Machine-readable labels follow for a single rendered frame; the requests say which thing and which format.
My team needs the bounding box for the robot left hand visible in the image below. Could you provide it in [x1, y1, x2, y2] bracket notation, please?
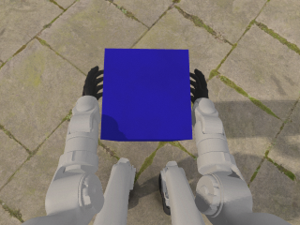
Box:
[82, 66, 104, 100]

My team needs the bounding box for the left robot thigh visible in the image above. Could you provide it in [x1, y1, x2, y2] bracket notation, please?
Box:
[93, 162, 136, 225]

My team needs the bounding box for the robot thigh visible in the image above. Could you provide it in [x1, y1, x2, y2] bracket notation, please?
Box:
[93, 162, 136, 225]
[160, 165, 205, 225]

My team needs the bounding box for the robot right forearm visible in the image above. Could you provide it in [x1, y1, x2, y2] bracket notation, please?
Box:
[191, 97, 253, 200]

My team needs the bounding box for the right robot thigh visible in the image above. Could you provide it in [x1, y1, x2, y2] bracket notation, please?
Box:
[160, 165, 205, 225]

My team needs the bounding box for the robot left forearm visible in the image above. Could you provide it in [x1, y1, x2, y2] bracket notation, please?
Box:
[45, 95, 101, 212]

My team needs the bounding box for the robot right hand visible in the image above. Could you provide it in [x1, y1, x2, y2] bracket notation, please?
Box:
[189, 68, 209, 104]

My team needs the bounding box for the carton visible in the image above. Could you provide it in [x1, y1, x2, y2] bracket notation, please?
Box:
[100, 48, 193, 142]

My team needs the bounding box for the robot left upper arm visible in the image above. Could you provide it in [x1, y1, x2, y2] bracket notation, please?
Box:
[21, 172, 105, 225]

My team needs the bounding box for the robot right upper arm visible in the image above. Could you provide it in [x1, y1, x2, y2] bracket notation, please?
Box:
[194, 172, 292, 225]

